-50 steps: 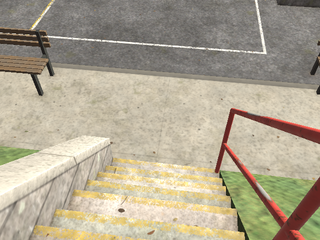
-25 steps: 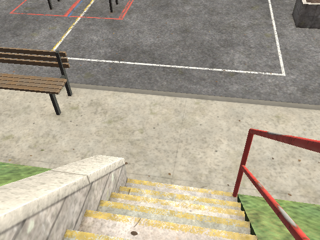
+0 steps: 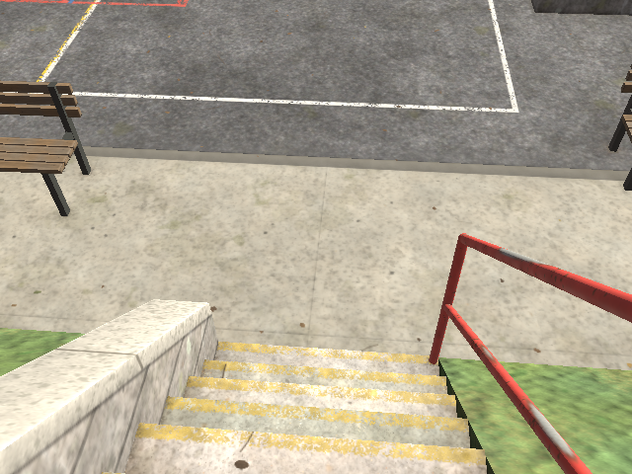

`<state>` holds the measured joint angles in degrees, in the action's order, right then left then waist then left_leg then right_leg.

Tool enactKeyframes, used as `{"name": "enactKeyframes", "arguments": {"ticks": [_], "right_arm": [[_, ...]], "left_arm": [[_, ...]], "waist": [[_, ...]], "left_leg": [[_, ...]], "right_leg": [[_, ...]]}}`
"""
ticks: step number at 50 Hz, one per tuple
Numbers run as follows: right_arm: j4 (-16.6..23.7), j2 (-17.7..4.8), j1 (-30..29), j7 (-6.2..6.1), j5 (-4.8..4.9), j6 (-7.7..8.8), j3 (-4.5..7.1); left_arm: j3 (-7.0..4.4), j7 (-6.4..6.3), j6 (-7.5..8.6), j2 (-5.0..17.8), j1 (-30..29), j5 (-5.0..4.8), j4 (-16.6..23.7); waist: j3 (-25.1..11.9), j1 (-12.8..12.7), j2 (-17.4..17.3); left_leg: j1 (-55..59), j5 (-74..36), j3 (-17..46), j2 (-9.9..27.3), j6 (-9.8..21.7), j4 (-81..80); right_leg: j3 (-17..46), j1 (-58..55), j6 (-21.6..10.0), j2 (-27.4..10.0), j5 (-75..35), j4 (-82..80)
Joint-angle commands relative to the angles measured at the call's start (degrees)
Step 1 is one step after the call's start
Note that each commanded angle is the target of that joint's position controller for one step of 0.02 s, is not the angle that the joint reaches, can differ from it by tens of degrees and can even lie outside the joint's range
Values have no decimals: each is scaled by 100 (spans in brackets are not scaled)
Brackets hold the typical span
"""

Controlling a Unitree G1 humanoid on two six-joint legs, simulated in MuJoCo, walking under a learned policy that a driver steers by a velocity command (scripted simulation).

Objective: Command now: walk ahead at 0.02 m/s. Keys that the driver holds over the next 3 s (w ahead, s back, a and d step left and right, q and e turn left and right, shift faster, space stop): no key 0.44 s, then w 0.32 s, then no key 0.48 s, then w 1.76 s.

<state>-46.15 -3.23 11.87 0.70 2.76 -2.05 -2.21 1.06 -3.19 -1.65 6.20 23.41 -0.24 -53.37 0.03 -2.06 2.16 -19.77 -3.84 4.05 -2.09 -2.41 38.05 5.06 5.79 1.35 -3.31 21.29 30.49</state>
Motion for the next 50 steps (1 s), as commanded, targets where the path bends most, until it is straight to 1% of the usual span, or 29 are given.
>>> {"name": "enactKeyframes", "arguments": {"ticks": [1, 3, 5, 6, 8, 9, 11, 12, 13, 14, 20, 22, 24, 28, 31, 33, 34, 37, 39, 41, 42, 43, 44, 45, 46, 47, 48, 49, 50], "right_arm": [[175, -773, 3, -63, 122, 155, 300], [-200, -550, 374, -98, -6, 21, 274], [-221, -554, 368, -201, -55, -105, 283], [-229, -578, 466, -243, -123, -120, 275], [-281, -610, 446, -256, -98, -75, 269], [-394, -609, 657, -241, -189, -67, 269], [-463, -610, 756, -228, -155, -43, 261], [-526, -736, 834, -288, -125, -8, 324], [-570, -765, 890, -310, -105, -12, 321], [-600, -731, 909, -306, -106, -56, 332], [-804, -733, 1325, -289, -77, -11, 388], [-924, -727, 1427, -330, -43, -41, 408], [-1037, -706, 1504, -367, -88, -112, 392], [-1149, -730, 1481, -429, -120, -204, 369], [-1280, -724, 1570, -450, -124, -174, 360], [-1314, -758, 1612, -450, -140, -118, 382], [-1319, -765, 1746, -448, -190, -94, 381], [-1259, -796, 1718, -446, -150, 118, 406], [-1364, -671, 1965, -470, -153, 183, 398], [-1488, -782, 2224, -425, -125, 231, 407], [-1742, -838, 2894, -399, -206, 238, 398], [-1887, -1027, 3418, -389, -339, 279, 409], [-1958, -984, 3796, -333, -441, 432, 350], [-1940, -1069, 3291, -298, -372, 537, 370], [-1757, -1067, 2506, -309, -263, 526, 366], [-1602, -839, 1878, -357, -315, 427, 271], [-1407, -806, 1044, -357, -408, 336, 198], [-1186, -1004, 512, -367, -287, 292, 198], [-1051, -773, 945, -334, -86, 289, 170]], "left_arm": [[3, 91, -133, 148, 946, 130, -92], [56, 71, -142, 45, 650, 26, -55], [-3, 100, -24, 292, 491, -2, -27], [-100, 111, 95, 573, 570, -29, -98], [-132, 138, 120, 587, 477, 7, -179], [-117, 102, 96, 545, 435, 53, -185], [-124, 79, 83, 589, 434, 51, -273], [-194, 58, 79, 741, 411, -15, -285], [-177, 39, 96, 691, 397, -38, -342], [-136, 2, 71, 582, 362, -35, -393], [-125, -74, -43, 691, 244, 51, -723], [-40, -62, -94, 575, 29, 66, -722], [-16, -35, -99, 526, 146, 23, -812], [-79, 22, -69, 636, 299, -24, -943], [-105, 51, -28, 627, 175, -66, -899], [-212, 80, -12, 821, 160, -140, -861], [-295, 55, 11, 927, 203, -175, -899], [-402, 103, 159, 880, 445, -246, -887], [-475, 100, 187, 853, 563, -324, -936], [-409, 61, 151, 641, 645, -108, -949], [-367, 11, 118, 543, 277, -78, -747], [-360, -59, 111, 568, -286, -139, -484], [-409, -107, 180, 688, -959, -296, -208], [-368, -131, 263, 549, -980, -408, 8], [-335, -94, 280, 450, -564, -404, -65], [-383, -38, 194, 426, -77, -391, -363], [-358, -3, 106, 205, 975, -152, -796], [-291, 92, 9, -36, 1639, -32, -973], [-379, 94, 31, 513, 1057, -137, -804]], "waist": [[-74, 4, -52], [-90, 60, 21], [-112, 71, 37], [-153, 91, 247], [-34, 51, 178], [35, 88, 84], [26, 49, 134], [106, 18, 125], [42, 39, 161], [0, 36, 247], [94, 140, 313], [129, 202, 289], [79, 143, 217], [407, 74, 215], [608, 100, 176], [743, 85, 174], [843, 141, 260], [1042, 101, 172], [981, 120, 58], [685, 182, -241], [408, 489, -549], [240, 895, -1270], [515, 1287, -1643], [701, 935, -1657], [812, 455, -1127], [682, 108, -864], [120, -461, -698], [-160, -890, -748], [2, -272, 1204]], "left_leg": [[1085, -2691, 905, 417, 515, -1125], [976, -1967, 814, 205, 346, -1256], [1152, -1876, 787, 187, 211, -1283], [1170, -1867, 797, 235, 158, -1382], [992, -1799, 759, 219, 103, -1406], [852, -1810, 758, 251, 53, -1480], [795, -1718, 684, 244, -11, -1435], [668, -1531, 557, 170, -61, -1339], [636, -1480, 482, 159, -75, -1279], [577, -1390, 445, 161, -83, -1177], [428, -716, 221, 210, -7, -674], [535, -522, 229, 250, 32, -571], [651, -196, 195, 323, 61, -544], [605, 669, -72, 343, 139, -187], [607, 1164, -316, 325, 251, 315], [288, 1725, -580, 274, 376, 893], [109, 1818, -658, 332, 437, 1043], [-412, 2080, -919, 365, 570, 1710], [-690, 1868, -1095, 326, 629, 1834], [-244, 156, -994, 316, 704, 1486], [618, -678, -556, 419, 905, 795], [979, -1041, 631, 998, 1382, -94], [968, -1488, 1812, 1617, 1981, -791], [954, -1560, 2193, 1855, 1941, -644], [690, -1378, 1875, 1831, 1641, -212], [-112, -591, 1398, 1692, 1311, 199], [-1100, -586, 902, 1486, 961, 499], [-1910, -530, 264, 1087, 671, 664], [-1291, 308, -631, 484, 178, 1403]], "right_leg": [[-181, -97, 162, 69, -3097, -842], [-318, -471, 110, -43, -3704, -982], [-344, -429, 23, -157, -4444, -1102], [-385, -532, 25, -191, -4640, -1123], [-412, -736, -42, -228, -5092, -1140], [-437, -775, -95, -235, -5467, -1113], [-464, -899, -143, -249, -5812, -1151], [-457, -900, -108, -251, -5909, -1196], [-476, -927, -112, -269, -6104, -1176], [-517, -925, -101, -258, -6255, -1125], [-650, -658, -179, -403, -6865, -1114], [-652, -369, -237, -422, -6797, -1127], [-699, -259, -279, -345, -5704, -1159], [-550, 428, -473, -313, -3680, -1120], [-404, 1045, -760, -340, -2662, -1031], [-225, 1253, -1059, -481, -1957, -842], [-269, 1305, -1147, -525, -1805, -565], [1, 1568, -1327, -670, -1439, 45], [-122, 1551, -1261, -505, -1799, 906], [-653, 1754, -888, 33, -3016, 1842], [-1129, 2364, -494, 496, -3183, 2781], [-1068, 2900, -229, 709, -3019, 3974], [-213, 3596, -119, 766, 200, 4923], [618, 3882, -194, 517, 1415, 4162], [766, 3632, -226, 121, 1374, 3010], [405, 2679, -133, -4, 1419, 2092], [-5, 878, -197, 51, -743, 1835], [-437, -520, -399, 406, -2105, 1326], [892, 383, -687, -150, -3480, 343]]}}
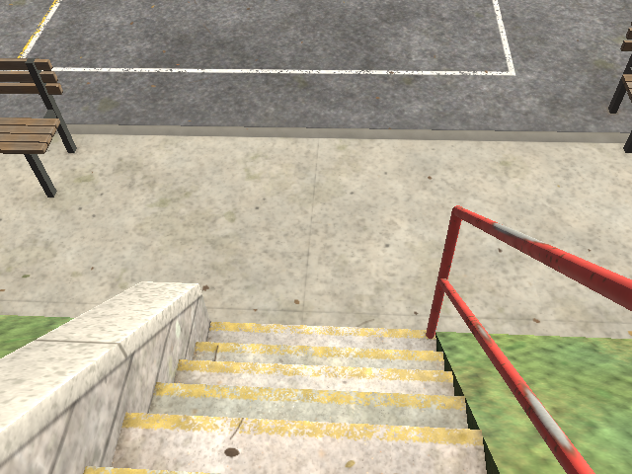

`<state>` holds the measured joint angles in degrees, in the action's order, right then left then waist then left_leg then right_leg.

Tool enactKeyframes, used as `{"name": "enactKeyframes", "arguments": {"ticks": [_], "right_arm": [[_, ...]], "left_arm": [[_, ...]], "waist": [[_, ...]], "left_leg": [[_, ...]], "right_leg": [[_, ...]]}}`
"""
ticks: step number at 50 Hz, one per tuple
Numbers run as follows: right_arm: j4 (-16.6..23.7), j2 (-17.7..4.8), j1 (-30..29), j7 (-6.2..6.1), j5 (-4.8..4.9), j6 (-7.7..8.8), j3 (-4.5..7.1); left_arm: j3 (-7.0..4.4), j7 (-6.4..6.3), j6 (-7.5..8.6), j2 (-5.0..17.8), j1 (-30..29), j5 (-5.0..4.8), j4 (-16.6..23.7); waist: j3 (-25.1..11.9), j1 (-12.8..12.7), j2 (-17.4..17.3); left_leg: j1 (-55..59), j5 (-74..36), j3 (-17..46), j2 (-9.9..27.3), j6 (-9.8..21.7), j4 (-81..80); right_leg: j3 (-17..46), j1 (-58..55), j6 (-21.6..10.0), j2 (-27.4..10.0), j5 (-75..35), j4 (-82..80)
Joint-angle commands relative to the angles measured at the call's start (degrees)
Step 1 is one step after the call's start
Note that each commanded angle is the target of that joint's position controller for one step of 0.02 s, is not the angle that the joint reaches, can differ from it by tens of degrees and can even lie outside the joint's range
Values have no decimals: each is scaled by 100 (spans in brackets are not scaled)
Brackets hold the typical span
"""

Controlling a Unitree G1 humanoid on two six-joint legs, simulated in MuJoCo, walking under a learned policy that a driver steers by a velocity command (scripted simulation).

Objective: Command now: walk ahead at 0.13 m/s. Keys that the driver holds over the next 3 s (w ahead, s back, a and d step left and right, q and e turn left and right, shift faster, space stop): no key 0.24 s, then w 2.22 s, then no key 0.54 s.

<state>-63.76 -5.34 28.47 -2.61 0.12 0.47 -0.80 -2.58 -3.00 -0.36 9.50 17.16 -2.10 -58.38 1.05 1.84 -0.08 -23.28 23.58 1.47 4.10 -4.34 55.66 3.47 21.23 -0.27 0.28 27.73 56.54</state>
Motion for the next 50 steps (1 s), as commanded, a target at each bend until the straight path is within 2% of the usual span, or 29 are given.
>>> {"name": "enactKeyframes", "arguments": {"ticks": [1, 4, 7, 9, 11, 12, 13, 14, 16, 17, 19, 20, 21, 22, 23, 24, 25, 27, 30, 34, 35, 37, 38, 40, 41, 42, 44, 47, 50], "right_arm": [[515, -519, -190, -31, 257, 19, 63], [273, -58, 398, -79, 95, 71, -61], [147, -853, -644, 61, 261, 362, 353], [779, -750, -2169, 81, 180, 604, 360], [1039, -536, -2417, 173, 150, 667, 349], [1019, -660, -1470, 168, 140, 746, 355], [599, -34, -376, 305, 103, 657, 257], [-5, 319, 903, 469, 47, 511, 220], [-325, -236, 2904, 385, 182, 223, 362], [-312, -410, 3594, 318, -22, 166, 268], [-342, -512, 3081, 366, 1, 357, 19], [58, -1533, 1314, 430, -56, 406, 202], [356, -1832, -205, 437, -72, 470, 334], [882, -710, -1034, 356, 89, 578, 15], [674, -996, -845, 323, -335, 559, 94], [559, -1262, -851, 230, -288, 539, 194], [310, -1297, -328, 44, -191, 591, 230], [116, -573, 696, -220, -79, 667, -29], [413, -797, 496, -536, 43, 506, 27], [895, -848, -701, -335, 180, 380, 104], [1005, -649, -701, -367, 368, 284, 145], [781, -213, -500, -204, 124, 131, 192], [1121, -292, 253, -45, 71, 173, 215], [1744, -85, -68, -49, 341, 217, 31], [1753, -320, -1017, -139, 391, 97, 112], [1873, -148, -1136, -119, 358, 28, 71], [2049, -105, -1205, 15, 155, -219, 76], [1977, 138, -707, 96, 133, -292, 59], [2180, -392, -1009, 212, 36, -253, 196]], "left_arm": [[74, 85, -111, 130, 873, -5, -146], [25, 146, 63, 432, -121, -220, -126], [74, -113, 267, -133, 3049, -109, -1045], [60, -202, 476, 105, 4028, -103, -1305], [128, -283, 456, -70, 3868, 137, -1226], [185, -467, 438, -188, 2450, 142, -593], [211, -423, 342, -192, 1441, 134, -342], [150, -253, 347, 423, 485, 41, -172], [94, 6, 405, 566, -1471, -250, 297], [63, 23, 407, 630, -1942, -334, 409], [123, -146, 520, -136, -327, -316, 316], [209, -90, 490, -761, 1778, -182, 515], [315, -117, 303, -662, 1827, -73, 427], [331, -165, 283, -278, 700, 21, 555], [240, -72, 292, -389, 2282, 383, -92], [137, 94, 161, -311, 2541, 225, -459], [204, 237, 108, -331, 1527, -50, -61], [191, 280, 150, 238, -672, -84, 964], [244, 529, 179, 253, -1538, -31, 1428], [129, 578, -131, -190, 762, -25, 737], [65, 558, -116, -99, 1238, -2, 431], [-34, 575, 38, 109, 2824, 357, -146], [27, 639, 143, 485, 1948, 354, 143], [-363, 516, 197, 1278, 1932, 58, -211], [-105, 388, 135, 272, 1677, 92, -82], [-34, 326, 128, 231, 1571, 192, -190], [301, 69, 147, -361, 1166, 401, 65], [321, 55, 161, 218, 1059, 445, 137], [330, 5, 248, 155, 1745, 235, 1]], "waist": [[238, -261, 1557], [684, 306, 224], [528, -1356, 275], [808, -1748, 1302], [1018, -1501, 599], [1064, -697, -318], [162, -25, -748], [-545, 699, -73], [-617, 2338, 475], [-348, 3218, -779], [628, 1827, -1369], [79, -495, -2420], [853, -883, -1909], [1823, -500, 592], [788, -1259, 587], [351, -1312, 1183], [546, -833, -286], [1301, 52, -437], [843, 177, -593], [999, -943, 419], [1030, -806, 653], [-230, -1437, 903], [-528, -363, 1105], [-836, -169, 1346], [-76, -415, 212], [227, -227, 335], [562, 84, -327], [530, 437, 200], [669, 199, 163]], "left_leg": [[-750, -485, -150, -51, 267, -36], [102, -1701, 86, 212, 386, -1107], [-3123, -2310, -286, -256, 256, 327], [-4621, -813, 215, -395, 494, 1285], [-4743, -105, 161, -317, 628, 1298], [-2026, -3016, -641, -775, 462, -1073], [1319, -6175, -1006, -1062, 288, -2205], [3645, -7250, -860, -1000, 286, -801], [4181, -5933, 718, 424, 909, -740], [4162, -4585, 144, 310, 1178, -2013], [2835, -4501, 153, 554, 998, -1588], [1791, -3285, 2543, 1595, 1362, -2699], [-294, -411, 3650, 1971, 1374, -3288], [-2938, 2020, 1970, 572, 790, -2352], [-3242, -1866, 1921, 744, 1357, -1508], [-3017, 592, 1886, 726, 1209, -1668], [-2456, 2212, 2895, 1047, 1263, -1114], [-1492, 2884, 3074, 549, 1275, -1075], [-2163, 2707, 2646, 527, 1800, -860], [-3701, 1921, 2284, 494, 1563, 770], [-3399, 1331, 1771, 108, 1254, 2346], [-4353, 2551, 8, -1498, 694, 7573], [-4786, 2005, 900, -1146, 946, 7791], [-5781, 331, 1317, -577, 1093, 5970], [-6328, -493, 1377, -523, 1067, 5823], [-6559, -811, 1707, -397, 1049, 5577], [-5394, -2316, 1631, -218, 582, 3346], [-3935, -2894, 1014, -264, 311, 3693], [-3891, -4234, 1136, -37, 461, 2110]], "right_leg": [[1628, -768, -608, -908, -5335, -2458], [1235, -70, -356, -792, -5100, -2142], [983, -2672, -677, -457, -2448, -267], [2047, -2827, -945, -618, -2954, -360], [2470, -1597, -633, -666, -1778, -353], [1071, 894, -245, 347, -598, 229], [165, 2615, -204, 497, 905, 342], [370, 3803, -403, 123, 817, 877], [1047, 4165, -219, -1, -246, 3454], [349, 4023, -129, 779, 508, 5483], [1088, 4787, -736, 1552, 1248, 7670], [1431, 4353, -1170, 781, -384, 5320], [1410, 4087, -1038, 319, -1062, 3645], [202, 2497, -613, 606, -2006, 1500], [229, 1200, -413, 462, -2965, 2512], [-682, 903, -58, 649, -3483, 2776], [387, 2222, -119, 15, -3682, 2747], [1009, 3754, -138, 38, -3515, 709], [379, 1566, 113, -390, -5098, -1564], [-745, -873, -110, -52, -3305, -1307], [-110, -1349, -520, -561, -3027, -3412], [114, -3680, -1406, -1196, -5578, -2314], [564, -3638, -1165, -1310, -6318, -1305], [2773, -3062, -1349, -2297, -642, -2582], [3101, -2546, -896, -2031, 849, -3249], [3823, -2180, -824, -2216, 1161, -3360], [2727, -540, -732, -1667, 183, -2684], [2208, 985, -818, -1212, -1042, -2492], [1865, 535, -833, -968, -1013, -2236]]}}
Over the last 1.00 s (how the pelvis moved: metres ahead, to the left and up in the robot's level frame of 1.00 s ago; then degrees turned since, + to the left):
0.07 -0.04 -0.05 3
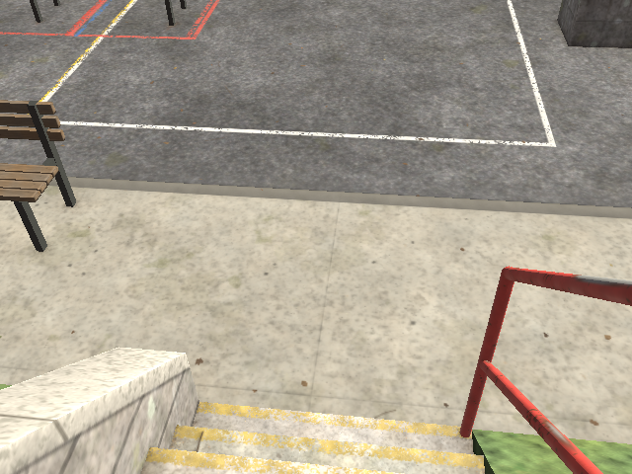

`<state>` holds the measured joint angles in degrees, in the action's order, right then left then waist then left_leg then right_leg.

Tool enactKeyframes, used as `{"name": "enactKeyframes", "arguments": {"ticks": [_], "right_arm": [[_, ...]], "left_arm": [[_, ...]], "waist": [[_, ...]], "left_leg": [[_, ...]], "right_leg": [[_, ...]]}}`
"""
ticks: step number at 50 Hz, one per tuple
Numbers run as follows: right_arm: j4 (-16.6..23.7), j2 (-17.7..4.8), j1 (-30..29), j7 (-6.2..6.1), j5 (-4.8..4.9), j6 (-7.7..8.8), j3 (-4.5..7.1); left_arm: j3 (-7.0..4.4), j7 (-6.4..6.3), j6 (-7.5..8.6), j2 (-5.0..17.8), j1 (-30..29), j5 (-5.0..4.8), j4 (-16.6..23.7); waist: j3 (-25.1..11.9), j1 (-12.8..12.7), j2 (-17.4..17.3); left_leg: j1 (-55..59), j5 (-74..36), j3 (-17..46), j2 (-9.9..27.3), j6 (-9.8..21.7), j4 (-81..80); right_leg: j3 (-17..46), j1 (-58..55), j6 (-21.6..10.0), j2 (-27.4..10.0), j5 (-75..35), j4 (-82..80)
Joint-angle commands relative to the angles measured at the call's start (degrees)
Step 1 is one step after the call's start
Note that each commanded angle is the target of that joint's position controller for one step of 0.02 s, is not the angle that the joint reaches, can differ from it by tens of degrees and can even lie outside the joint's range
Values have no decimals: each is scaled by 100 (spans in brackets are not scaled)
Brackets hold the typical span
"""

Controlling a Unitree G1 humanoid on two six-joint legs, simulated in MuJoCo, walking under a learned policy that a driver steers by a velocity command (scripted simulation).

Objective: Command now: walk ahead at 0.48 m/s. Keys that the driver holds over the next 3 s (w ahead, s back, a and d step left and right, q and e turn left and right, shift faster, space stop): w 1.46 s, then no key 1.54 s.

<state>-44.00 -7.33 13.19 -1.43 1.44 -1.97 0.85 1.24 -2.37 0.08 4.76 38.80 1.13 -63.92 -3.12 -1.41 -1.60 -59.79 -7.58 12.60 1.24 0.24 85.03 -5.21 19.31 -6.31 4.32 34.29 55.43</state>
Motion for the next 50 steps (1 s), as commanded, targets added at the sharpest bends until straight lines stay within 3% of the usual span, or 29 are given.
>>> {"name": "enactKeyframes", "arguments": {"ticks": [1, 5, 10, 13, 15, 16, 17, 18, 19, 20, 21, 22, 23, 24, 27, 28, 30, 32, 34, 35, 36, 37, 38, 40, 41, 44, 46, 48, 50], "right_arm": [[286, -344, 411, 112, -150, 32, 72], [335, -340, -24, 253, -239, 32, 83], [478, -524, -675, 427, -78, 180, 176], [22, -1187, 626, 419, 18, 286, 457], [-1254, -1072, 4134, 341, -174, 391, 535], [-1629, -465, 4404, 353, -63, 461, 288], [-1531, -750, 3656, 337, -20, 539, 213], [-1458, -588, 3159, 316, -106, 503, 179], [-1403, -505, 2635, 323, -213, 532, 122], [-1219, -249, 2167, 340, -321, 570, -7], [-1300, -332, 2000, 236, -359, 581, -13], [-1252, -24, 1824, 43, -407, 541, -179], [-1269, -158, 1523, -109, -393, 487, -181], [-1271, -792, 1314, -176, -399, 538, -42], [-1088, -1005, 1462, -466, 53, 714, 71], [-1062, -822, 1529, -502, 164, 662, 25], [-1144, -939, 1943, -467, 67, 585, 101], [-1168, -841, 1616, -338, -63, 543, 130], [-1095, -478, 1846, -320, 141, 381, 147], [-1477, -315, 2111, -371, 26, 314, 154], [-1571, -343, 2028, -292, 65, 401, 167], [-1402, 55, 2684, -93, 163, 483, 97], [-1164, -329, 2466, -68, 278, 555, 127], [-531, -441, 1415, -191, 382, 496, 102], [-492, -496, 514, -257, 424, 360, 134], [-396, -412, 855, -147, -81, 78, 151], [-456, -350, 1057, -24, -150, 96, 134], [-197, -848, 533, 73, -68, 150, 285], [-52, -756, 145, 138, -187, 138, 250]], "left_arm": [[-73, -76, 222, 664, -254, -144, 526], [-83, -347, 189, 631, -70, -253, 534], [-269, -200, 193, 688, 23, -199, 513], [-461, 23, 333, 934, -1119, -152, 591], [-601, 265, 440, 1092, -2300, -491, 814], [-513, 243, 500, 429, -2066, -364, 861], [-417, 165, 551, 302, -1133, -581, 1421], [-407, 62, 407, 499, -1281, -701, 1331], [-382, -40, 275, 520, -1841, -684, 1389], [-469, -144, 134, 694, -1848, -424, 1361], [-419, -78, 101, 493, -1637, -224, 1355], [-406, -18, 36, 581, -1756, -114, 1492], [-302, 117, 54, 257, -1486, -88, 1525], [-315, 186, 90, 272, -1248, -153, 1368], [-434, 247, 168, 1086, -2815, -117, 2155], [-369, 263, 219, 998, -3112, -95, 2247], [-332, 378, 210, 897, -3455, -278, 2431], [-459, 404, 113, 1102, -2155, -202, 1968], [-577, 401, 125, 1208, -1738, -288, 1731], [-654, 393, 152, 1165, -1189, -245, 1408], [-665, 464, 212, 1232, -39, 14, 1071], [-545, 662, 243, 1372, 21, 41, 1036], [-541, 660, 181, 1278, 309, -130, 843], [-646, 693, 95, 1745, 179, -241, 604], [-371, 576, 153, 924, -326, -26, 706], [-44, 199, 247, 438, -1352, 270, 918], [-150, 117, 264, 994, -1378, 190, 848], [-151, 14, 378, 919, -897, -71, 711], [-118, -106, 383, 724, -394, -308, 542]], "waist": [[1114, 414, 489], [1218, 117, 376], [1410, -420, 927], [730, 434, 1031], [33, 2247, -321], [393, 2119, -2034], [168, 754, -2585], [-29, 578, -1538], [588, 502, -314], [530, 278, 457], [472, 44, -207], [633, -127, 197], [522, -527, -150], [508, -623, -510], [820, -146, -61], [766, 103, 31], [780, 535, -202], [658, 17, -620], [941, 59, 141], [646, -141, -7], [236, -658, 428], [-105, -126, 1678], [-328, -155, 2156], [-25, 50, 1419], [838, 80, 97], [1087, 715, 324], [725, 889, 784], [695, 646, 696], [809, 448, 445]], "left_leg": [[-211, -1436, 92, 306, -7, -1109], [1312, -2624, -658, 315, -424, -2857], [1386, -1556, -689, 277, -212, -4130], [3085, -969, -917, 447, 183, -4298], [6653, -1263, -1511, 419, 821, -6268], [7674, -2847, -902, 937, 1255, -5382], [7991, -2555, 1176, 1492, 1826, -4868], [6979, 528, 1974, 2015, 2055, -5657], [5967, 1396, 1737, 2117, 1877, -5831], [4859, 1101, 896, 1399, 1503, -5644], [4456, 981, 961, 1291, 1440, -5361], [3205, 497, 42, 691, 1231, -5322], [2272, 420, -105, 526, 1194, -5056], [1549, 452, 218, 683, 1252, -5009], [2172, 3671, 584, 537, 1114, -4411], [1884, 3999, 300, 245, 1073, -4262], [1964, 4040, 185, 292, 1144, -3922], [2022, 3243, 404, 485, 1177, -2857], [3863, 1882, 238, 146, 713, -1492], [3167, 1268, 240, -50, 690, -327], [1998, 2218, -116, -701, 590, 2106], [-140, 5598, -124, -1097, 473, 3610], [-816, 5156, 4, -767, 501, 3754], [-1360, 4342, -321, -249, 532, 3278], [-1819, 2624, 269, 116, 574, 1950], [-116, 780, -173, 326, 71, -535], [1352, -61, -639, 262, -87, -526], [538, -1147, -109, 379, 111, -1652], [614, -2270, -177, 427, 82, -2967]], "right_leg": [[2719, 523, -228, -1373, -1735, -2027], [1766, 872, -342, -957, -1245, -1103], [2047, -35, -681, -1056, -1909, -243], [2383, 391, -722, -1099, -2832, 1182], [1280, 1724, -103, -139, -4434, 5300], [1225, 4075, 164, 1099, 1248, 7939], [1955, 5337, 1, 780, 952, 6863], [2094, 5101, -23, 198, 136, 5714], [1858, 5137, -6, -270, -353, 5298], [1465, 4393, 8, -360, -1265, 4787], [1440, 4408, 190, -533, -1669, 4513], [1068, 3554, 441, -607, -2951, 2925], [758, 2224, 625, -661, -4103, 1735], [712, 1302, 873, -616, -5016, 2074], [1453, 2103, 754, -906, -6744, -372], [1109, 1204, 826, -733, -7002, -1395], [798, 607, 905, -590, -6578, -2106], [685, 270, 703, -614, -6178, -1148], [867, 639, 425, -1076, -4797, -4049], [510, -1053, 265, -1071, -5250, -4314], [704, -2522, -115, -1401, -6831, -3615], [1378, -3795, -513, -2007, -7975, -1196], [2012, -3696, -606, -2300, -7486, -1396], [4206, -2277, -1323, -2934, -1032, -3172], [3942, -1245, -916, -2644, 433, -3390], [2977, 983, -686, -1854, -814, -2924], [2511, 1894, -752, -1506, -2159, -2776], [2307, 743, -553, -1413, -2220, -2205], [2046, 319, -524, -1266, -1808, -1599]]}}
Over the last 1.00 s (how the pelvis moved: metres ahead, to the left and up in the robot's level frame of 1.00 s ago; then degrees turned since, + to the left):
0.32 -0.02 -0.45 0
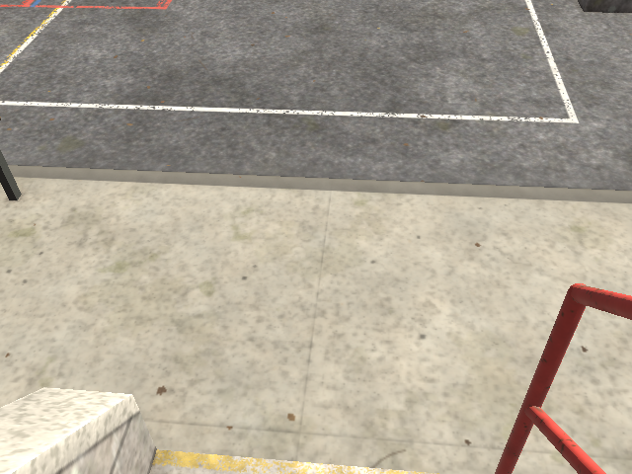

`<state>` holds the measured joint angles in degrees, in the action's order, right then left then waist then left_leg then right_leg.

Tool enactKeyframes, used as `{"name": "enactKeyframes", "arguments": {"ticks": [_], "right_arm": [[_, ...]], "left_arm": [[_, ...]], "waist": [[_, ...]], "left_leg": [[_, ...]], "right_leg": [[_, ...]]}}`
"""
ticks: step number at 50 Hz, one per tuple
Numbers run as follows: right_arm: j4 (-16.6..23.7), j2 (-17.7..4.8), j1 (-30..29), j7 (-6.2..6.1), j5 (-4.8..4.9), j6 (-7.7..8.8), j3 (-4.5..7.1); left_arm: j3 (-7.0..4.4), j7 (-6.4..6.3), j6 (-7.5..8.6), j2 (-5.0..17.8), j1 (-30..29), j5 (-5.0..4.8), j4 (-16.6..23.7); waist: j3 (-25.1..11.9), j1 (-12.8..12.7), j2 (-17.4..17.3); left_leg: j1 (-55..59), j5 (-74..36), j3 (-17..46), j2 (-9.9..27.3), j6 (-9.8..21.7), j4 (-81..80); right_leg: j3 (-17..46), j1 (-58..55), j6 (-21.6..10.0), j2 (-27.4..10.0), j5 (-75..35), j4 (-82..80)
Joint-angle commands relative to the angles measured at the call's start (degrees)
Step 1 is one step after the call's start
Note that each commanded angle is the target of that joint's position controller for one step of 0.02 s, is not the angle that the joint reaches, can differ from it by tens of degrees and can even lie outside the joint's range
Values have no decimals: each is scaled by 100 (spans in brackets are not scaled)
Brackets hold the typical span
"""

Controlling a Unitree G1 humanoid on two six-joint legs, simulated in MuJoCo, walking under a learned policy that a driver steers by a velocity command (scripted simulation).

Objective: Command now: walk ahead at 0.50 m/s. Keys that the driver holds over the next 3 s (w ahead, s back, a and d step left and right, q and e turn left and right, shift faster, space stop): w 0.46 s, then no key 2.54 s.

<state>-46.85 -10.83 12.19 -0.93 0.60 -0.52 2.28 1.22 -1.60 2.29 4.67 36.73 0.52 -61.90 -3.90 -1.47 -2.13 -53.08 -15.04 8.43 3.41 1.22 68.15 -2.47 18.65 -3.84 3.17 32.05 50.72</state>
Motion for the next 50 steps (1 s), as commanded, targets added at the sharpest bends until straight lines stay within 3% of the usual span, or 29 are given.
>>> {"name": "enactKeyframes", "arguments": {"ticks": [1, 8, 10, 11, 12, 13, 14, 15, 17, 18, 20, 21, 25, 27, 31, 33, 35, 36, 37, 38, 40, 41, 42, 43, 44, 45, 47, 49, 50], "right_arm": [[280, -325, -18, 190, -143, 14, 87], [350, -410, -231, 371, -105, 119, 74], [26, -723, 858, 300, 40, 104, 209], [-552, -929, 2537, 266, 96, 128, 338], [-989, -1001, 3714, 280, 6, 200, 400], [-1143, -408, 3782, 275, -13, 184, 178], [-1193, -416, 3140, 318, 8, 261, -54], [-1177, -196, 3052, 322, 112, 309, -126], [-1234, -659, 2580, 531, -188, 257, 4], [-1289, -907, 2444, 410, -236, 333, 101], [-1235, 204, 1802, 11, -349, 299, -311], [-1174, -65, 1656, -91, -407, 368, -272], [-1035, -296, 1708, -448, 100, 518, -207], [-1109, -258, 1965, -536, 191, 426, -208], [-1125, -127, 2104, -462, 183, 199, -87], [-905, -151, 1243, -345, 63, 210, -17], [-858, -300, 528, -293, 298, 340, 116], [-814, 397, 2169, -173, 299, 369, 36], [-631, 243, 2298, -113, 300, 326, -12], [-386, -21, 1352, -203, 344, 222, -17], [-93, 195, 495, -421, 348, -152, -70], [-61, 389, 820, -439, 378, -188, -159], [127, 435, 583, -416, 385, -244, -248], [278, 238, 369, -352, 171, -315, -222], [354, 495, 139, -284, 90, -380, -302], [446, 524, 31, -174, -10, -381, -349], [134, 440, 761, 28, 67, -301, -288], [452, 88, -413, 109, -5, -246, -185], [536, 118, -776, 128, -38, -185, -201]], "left_arm": [[-102, -243, 155, 733, -107, -258, 321], [-377, -207, -6, 1064, -242, -254, 378], [-512, -129, -84, 1027, -1174, -230, 593], [-591, -77, -73, 1120, -1872, -240, 647], [-602, -125, -2, 979, -2202, -376, 658], [-562, -148, 50, 681, -2168, -156, 701], [-569, -82, 76, 393, -956, -200, 967], [-503, -11, 32, 466, -840, -248, 1006], [-435, -38, -77, 454, -1048, -393, 1404], [-330, -100, -105, 322, -1747, -458, 1614], [-311, -30, -296, 454, -2021, -150, 1785], [-371, 10, -284, 489, -1778, -60, 1603], [-475, 155, -95, 1051, -2635, -65, 2066], [-359, 309, -80, 665, -3001, 17, 2098], [-442, 420, -298, 955, -2542, -81, 1955], [-599, 449, -288, 1152, -1207, -60, 1523], [-673, 360, -271, 1235, 1667, 38, 563], [-331, 442, -167, 925, 662, 35, 452], [-162, 418, -208, 609, 57, 9, 616], [-58, 471, -218, 464, -90, 88, 674], [-35, 487, -342, 753, -1374, 218, 891], [-127, 281, -277, 1253, -888, 287, 798], [-55, 123, -264, 1041, -933, 234, 730], [181, -115, -315, 383, -975, 129, 853], [260, -263, -350, 360, -1046, 121, 868], [221, -255, -397, 427, -1080, -37, 887], [240, -101, -220, 730, -1404, 89, 962], [177, -309, -119, 464, -458, -279, 804], [113, -333, -75, 537, -103, -198, 697]], "waist": [[861, 346, 398], [1088, -167, 748], [741, 446, 741], [176, 1299, 935], [-91, 1758, 595], [568, 1920, -939], [650, 518, -2420], [426, 487, -2022], [-139, -113, 30], [168, 57, -525], [580, -279, 171], [421, -418, 183], [824, -108, 32], [871, 229, 214], [1054, 459, -279], [550, -297, -567], [577, -1804, 834], [423, -158, 2470], [-229, 129, 2640], [-80, -168, 1211], [-48, 332, -314], [35, 448, 443], [264, 450, 836], [689, 449, 401], [443, 571, 212], [307, 493, 258], [-118, 854, 812], [672, 29, 913], [1001, -223, 974]], "left_leg": [[451, -2211, 94, 106, -44, -1670], [1924, -1948, -470, -85, -90, -2767], [2857, -1208, -554, 198, 44, -3282], [4811, -1470, -728, 398, 279, -3488], [5681, -1368, -547, 746, 697, -4839], [5863, -1892, -726, 844, 957, -5506], [6925, -4060, -172, 773, 770, -2535], [6893, -3263, 51, 865, 747, -2563], [4939, 778, 1418, 1363, 1348, -3392], [4670, 952, 2517, 1908, 1592, -3485], [3138, 868, 1649, 1285, 1351, -3164], [2533, 575, 1338, 974, 1252, -2992], [2040, 2950, 712, 243, 906, -2365], [1146, 3616, 75, -206, 862, -2120], [2605, 2203, 647, 143, 950, -646], [2020, 1755, 822, 7, 893, 280], [1370, 2437, -230, -1331, 125, 5023], [-1014, 7067, 189, -1804, -142, 6375], [-1156, 6869, 742, -1311, -183, 5819], [-1383, 6141, 669, -1151, -110, 5188], [-186, 4933, -166, -914, -174, 5004], [-617, 3836, 660, -689, -244, 4457], [-860, 3375, 887, -474, -370, 3873], [-454, 2153, 811, -564, -458, 2020], [362, 1171, 272, -406, -484, 941], [1247, 829, -241, -253, -511, -689], [3510, -141, -496, -357, -533, 19], [982, -473, 137, 15, -451, -1224], [433, -38, 323, 122, -376, -1782]], "right_leg": [[1645, 620, -704, -1037, -1085, -820], [1533, 978, -732, -952, -709, 974], [1723, 898, -697, -991, -1685, 1908], [1623, 1580, -524, -918, -2561, 3340], [1045, 1497, -158, -525, -3394, 5489], [321, 2572, 31, 658, 1254, 8232], [1240, 4865, -28, 693, 1625, 8049], [1354, 5353, -140, 261, 956, 6993], [981, 4661, -250, -357, -634, 5719], [1445, 5371, -106, -610, -1093, 5086], [1375, 4328, 366, -826, -2715, 2712], [1062, 3431, 498, -763, -3667, 2640], [1165, 2396, 498, -707, -6644, -127], [481, 586, 656, -292, -7538, -1132], [731, 1324, 608, -548, -6243, -1569], [678, -411, 299, -737, -5822, -1697], [368, -2450, -336, -1291, -7770, -4157], [1482, -3827, -937, -2018, -12305, -1329], [1754, -3847, -1030, -2337, -12616, -931], [1689, -3145, -1024, -2247, -10273, -1420], [1776, -1085, -1044, -2065, -8805, -2456], [2171, -771, -1286, -2389, -7592, -1804], [2552, -421, -1268, -2479, -6941, -1832], [1715, 230, -974, -1770, -6119, -1635], [1484, 527, -718, -1418, -5869, -1558], [1247, 503, -546, -1135, -5758, -1774], [1068, 1556, -456, -1127, -5630, -1900], [1398, -359, -613, -910, -3077, -1004], [1866, -702, -698, -1052, -2863, -924]]}}
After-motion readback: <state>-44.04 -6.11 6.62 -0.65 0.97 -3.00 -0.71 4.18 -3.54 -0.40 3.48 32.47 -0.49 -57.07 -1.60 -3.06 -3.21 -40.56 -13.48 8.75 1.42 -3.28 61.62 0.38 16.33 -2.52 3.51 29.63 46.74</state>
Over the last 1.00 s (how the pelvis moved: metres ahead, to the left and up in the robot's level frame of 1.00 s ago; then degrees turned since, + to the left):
0.48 0.01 -0.38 -1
